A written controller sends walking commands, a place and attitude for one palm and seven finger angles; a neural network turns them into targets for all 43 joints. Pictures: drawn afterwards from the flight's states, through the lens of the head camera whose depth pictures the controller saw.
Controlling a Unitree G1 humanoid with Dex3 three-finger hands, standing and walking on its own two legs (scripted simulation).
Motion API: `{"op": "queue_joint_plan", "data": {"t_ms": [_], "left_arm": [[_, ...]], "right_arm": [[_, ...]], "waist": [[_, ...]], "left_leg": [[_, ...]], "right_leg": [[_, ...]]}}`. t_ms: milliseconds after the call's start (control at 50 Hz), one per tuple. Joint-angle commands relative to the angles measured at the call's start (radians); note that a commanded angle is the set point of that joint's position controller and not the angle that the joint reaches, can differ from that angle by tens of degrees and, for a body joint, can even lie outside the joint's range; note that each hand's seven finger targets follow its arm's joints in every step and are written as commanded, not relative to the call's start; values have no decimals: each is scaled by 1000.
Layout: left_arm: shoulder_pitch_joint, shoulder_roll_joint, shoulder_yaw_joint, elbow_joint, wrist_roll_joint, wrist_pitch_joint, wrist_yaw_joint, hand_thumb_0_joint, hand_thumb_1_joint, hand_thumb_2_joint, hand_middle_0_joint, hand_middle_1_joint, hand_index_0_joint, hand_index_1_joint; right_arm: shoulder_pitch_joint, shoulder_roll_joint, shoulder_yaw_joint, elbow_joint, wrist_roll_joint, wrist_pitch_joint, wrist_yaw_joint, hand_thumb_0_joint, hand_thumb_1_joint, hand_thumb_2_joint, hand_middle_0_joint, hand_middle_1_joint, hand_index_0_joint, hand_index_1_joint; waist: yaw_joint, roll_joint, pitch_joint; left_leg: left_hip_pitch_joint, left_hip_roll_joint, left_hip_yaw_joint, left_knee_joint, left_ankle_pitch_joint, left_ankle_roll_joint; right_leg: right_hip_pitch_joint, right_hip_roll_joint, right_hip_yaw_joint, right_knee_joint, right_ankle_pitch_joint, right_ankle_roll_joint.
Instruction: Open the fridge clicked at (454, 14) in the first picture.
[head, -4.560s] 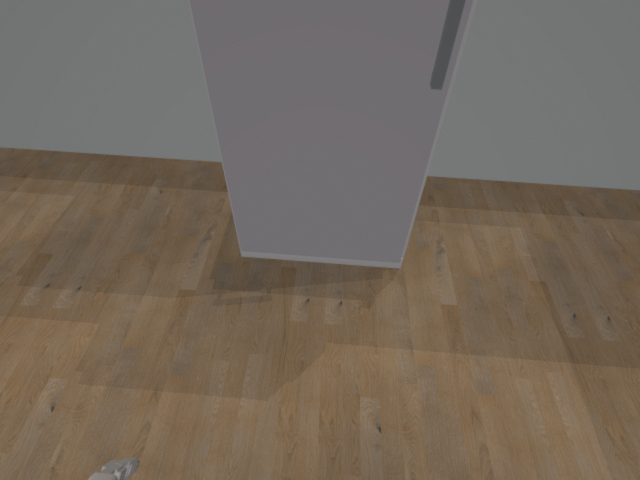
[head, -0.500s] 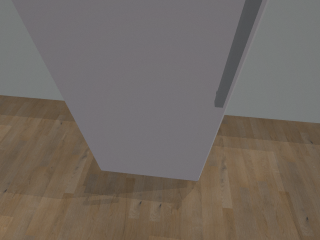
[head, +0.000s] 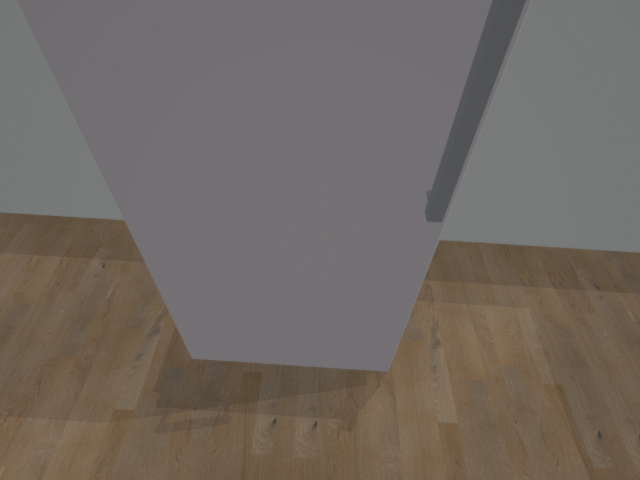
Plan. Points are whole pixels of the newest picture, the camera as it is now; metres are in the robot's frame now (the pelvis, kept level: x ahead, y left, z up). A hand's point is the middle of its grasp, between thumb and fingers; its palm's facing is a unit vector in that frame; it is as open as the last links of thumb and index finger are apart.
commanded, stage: look again from close up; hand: right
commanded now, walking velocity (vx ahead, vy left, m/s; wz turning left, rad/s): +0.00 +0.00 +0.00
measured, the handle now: (463, 111) +0.53 -0.15 +0.22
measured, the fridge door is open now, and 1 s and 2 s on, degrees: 0 0 0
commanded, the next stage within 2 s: shuffle to correct the standing spot in 1.38 s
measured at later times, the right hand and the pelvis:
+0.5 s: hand out of the picture +0.00 -0.23 -0.17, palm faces -0.01 +0.97 -0.24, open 7.4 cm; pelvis -0.02 -0.04 -0.01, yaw +1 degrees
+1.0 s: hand out of the picture +0.01 -0.20 -0.18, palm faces -0.01 +0.98 -0.20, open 7.3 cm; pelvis +0.00 -0.02 +0.00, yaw +2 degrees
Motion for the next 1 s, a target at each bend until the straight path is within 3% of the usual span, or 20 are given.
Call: {"op": "queue_joint_plan", "data": {"t_ms": [0,20,40,60,80,100,120,140,180,200,220,240,280,300,400,520,640,880,980], "left_arm": [[81,71,13,-16,-5,-8,2,0,900,900,-200,-300,-200,-300],[83,73,14,-17,-6,-9,1,0,900,900,-200,-300,-200,-300],[-51,103,16,-95,-11,-30,-12,0,900,900,-200,-300,-200,-300],[20,44,12,-137,-12,-15,-16,0,900,900,-200,-300,-200,-300],[38,52,16,-128,-11,-13,-17,0,900,900,-200,-300,-200,-300],[72,42,13,-119,-14,-14,-22,0,900,900,-200,-300,-200,-300],[104,37,9,-116,-6,-20,-26,0,900,900,-200,-300,-200,-300],[126,53,8,-115,-5,-26,-27,0,900,900,-200,-300,-200,-300],[134,94,8,-123,1,-35,-20,0,900,900,-200,-300,-200,-300],[108,100,7,-131,0,-37,-20,0,900,900,-200,-300,-200,-300],[89,97,5,-134,2,-39,-18,0,900,900,-200,-300,-200,-300],[78,102,3,-142,0,-39,-18,0,900,900,-200,-300,-200,-300],[73,112,4,-150,-1,-37,-16,0,900,900,-200,-300,-200,-300],[82,119,4,-148,0,-36,-17,0,900,900,-200,-300,-200,-300],[95,123,2,-132,0,-40,-18,0,900,900,-200,-300,-200,-300],[108,113,-1,-109,-2,-46,-18,0,900,900,-200,-300,-200,-300],[104,108,-3,-88,-4,-48,-15,0,900,900,-200,-300,-200,-300],[63,111,-1,-73,-5,-41,-10,0,900,900,-200,-300,-200,-300],[46,124,2,-73,-4,-41,-10,0,900,900,-200,-300,-200,-300]], "right_arm": [[49,-114,-16,-24,1,-15,-7,0,-900,-900,200,300,200,300],[54,-117,-16,-25,1,-16,-6,0,-900,-900,200,300,200,300],[159,-144,-18,7,-13,-43,-49,0,-900,-900,200,300,200,300],[131,-188,-23,-41,-15,-56,-40,0,-900,-900,200,300,200,300],[83,-166,-17,-57,-15,-55,-30,0,-900,-900,200,300,200,300],[52,-169,-18,-68,-18,-49,-27,0,-900,-900,200,300,200,300],[30,-159,-17,-82,-12,-51,-23,0,-900,-900,200,300,200,300],[30,-148,-16,-85,-8,-48,-20,0,-900,-900,200,300,200,300],[37,-102,-9,-90,-2,-36,-17,0,-900,-900,200,300,200,300],[36,-101,-7,-90,-7,-23,-15,0,-900,-900,200,300,200,300],[39,-99,-5,-87,-10,-18,-14,0,-900,-900,200,300,200,300],[53,-102,-3,-86,-10,-15,-10,0,-900,-900,200,300,200,300],[64,-100,1,-78,-10,-12,-5,0,-900,-900,200,300,200,300],[63,-102,2,-79,-10,-11,-3,0,-900,-900,200,300,200,300],[58,-117,2,-87,-9,-11,-2,0,-900,-900,200,300,200,300],[48,-130,-1,-90,-7,-17,-3,0,-900,-900,200,300,200,300],[37,-141,-6,-84,-6,-22,-6,0,-900,-900,200,300,200,300],[25,-151,-7,-68,-6,-22,-5,0,-900,-900,200,300,200,300],[18,-164,-10,-70,-6,-26,-3,0,-900,-900,200,300,200,300]], "waist": [[8,38,46],[6,39,29],[-53,96,83],[9,99,-12],[21,21,-21],[41,32,-41],[47,-9,-56],[48,4,-50],[30,13,-8],[15,-67,24],[4,-117,67],[-5,-111,84],[-10,-25,112],[-8,-13,120],[-13,11,93],[-11,30,26],[-4,36,5],[-2,16,28],[-2,25,7]], "left_leg": [[-53,130,-110,-107,174,-10],[-43,129,-106,-107,176,-11],[-27,217,-219,-61,756,-79],[21,268,-235,-50,679,-19],[-22,250,-206,-67,489,45],[-78,220,-169,-83,227,66],[-100,188,-148,-50,141,58],[-116,153,-127,-17,42,40],[-124,99,-109,7,-54,16],[-115,90,-95,22,-92,11],[-106,81,-83,42,-81,5],[-93,77,-78,50,-73,1],[-101,80,-84,39,-81,-1],[-105,80,-86,38,-85,-1],[-91,92,-88,41,-50,-5],[-66,109,-99,35,12,-4],[-65,123,-109,36,98,-3],[-79,126,-127,17,140,3],[-69,132,-130,9,169,5]], "right_leg": [[2,-33,21,-47,125,-37],[8,-35,21,-45,131,-38],[-155,-6,-38,226,3,-18],[-170,14,34,258,-173,-48],[-139,13,23,237,-169,-51],[-87,14,1,174,-133,-43],[-28,30,7,113,-41,-44],[-28,17,33,77,-5,-51],[-92,-44,82,16,21,-82],[-141,-45,106,-22,-15,-86],[-181,-51,124,-57,-28,-95],[-206,-50,133,-84,-70,-99],[-227,-39,137,-112,-162,-100],[-233,-36,140,-125,-186,-101],[-204,-31,133,-132,-163,-105],[-138,-21,105,-86,-12,-105],[-82,-17,71,-42,110,-96],[-60,-17,56,-29,118,-84],[-39,-19,52,-23,131,-81]]}}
